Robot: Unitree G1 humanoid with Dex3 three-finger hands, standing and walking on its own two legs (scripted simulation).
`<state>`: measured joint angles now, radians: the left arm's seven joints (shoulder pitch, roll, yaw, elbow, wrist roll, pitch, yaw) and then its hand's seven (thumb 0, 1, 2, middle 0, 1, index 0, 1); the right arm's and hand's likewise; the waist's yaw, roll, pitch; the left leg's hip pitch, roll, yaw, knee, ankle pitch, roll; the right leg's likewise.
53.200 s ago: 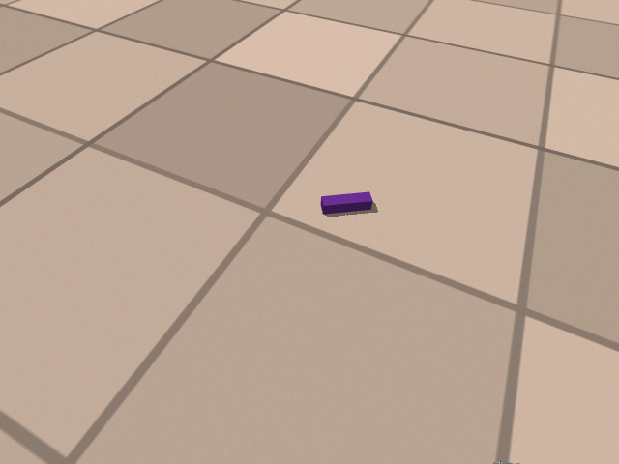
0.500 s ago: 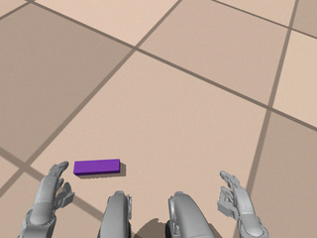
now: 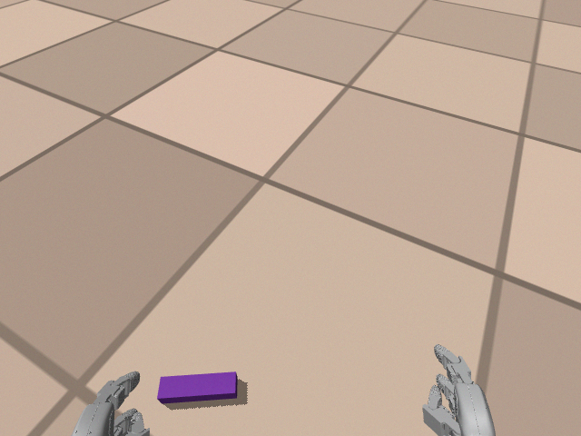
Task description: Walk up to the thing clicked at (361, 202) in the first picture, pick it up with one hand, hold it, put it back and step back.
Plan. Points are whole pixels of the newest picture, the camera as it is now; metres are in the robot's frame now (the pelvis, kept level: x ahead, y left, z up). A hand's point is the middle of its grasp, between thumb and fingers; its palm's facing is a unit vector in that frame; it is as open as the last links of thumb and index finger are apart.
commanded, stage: home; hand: left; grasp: from above
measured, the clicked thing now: (199, 387) +0.41 +0.24 -0.69
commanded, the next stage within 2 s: stand in 1.90 s
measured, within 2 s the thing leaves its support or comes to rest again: neither
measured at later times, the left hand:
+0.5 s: hand out of the picture +0.15 +0.18 -0.05, palm faces +0.04 -0.98 -0.19, open 7.4 cm
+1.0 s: hand out of the picture +0.15 +0.17 -0.05, palm faces +0.04 -0.98 -0.19, open 7.4 cm
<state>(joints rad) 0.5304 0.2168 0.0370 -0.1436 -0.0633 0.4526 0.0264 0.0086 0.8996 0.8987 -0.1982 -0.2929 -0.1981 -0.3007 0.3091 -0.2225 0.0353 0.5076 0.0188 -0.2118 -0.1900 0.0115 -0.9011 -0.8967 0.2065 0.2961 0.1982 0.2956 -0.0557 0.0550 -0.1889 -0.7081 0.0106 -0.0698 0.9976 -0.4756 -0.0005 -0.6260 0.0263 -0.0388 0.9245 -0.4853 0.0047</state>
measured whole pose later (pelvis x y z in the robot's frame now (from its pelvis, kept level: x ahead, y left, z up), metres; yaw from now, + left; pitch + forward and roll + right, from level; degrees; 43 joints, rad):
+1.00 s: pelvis -0.01 +0.00 +0.00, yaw +0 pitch +9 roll -2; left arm 0.50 0.22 0.03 -0.11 -0.05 0.45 0.01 0.01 0.90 0.90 -0.20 -0.29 -0.20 -0.30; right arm 0.29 -0.22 0.04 0.53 0.01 -0.25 -0.19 0.01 -0.90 -0.90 0.21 0.30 0.20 0.30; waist -0.04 0.04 -0.16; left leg -0.70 0.01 -0.07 1.00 -0.46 -0.01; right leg -0.63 0.03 -0.04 0.94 -0.48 0.00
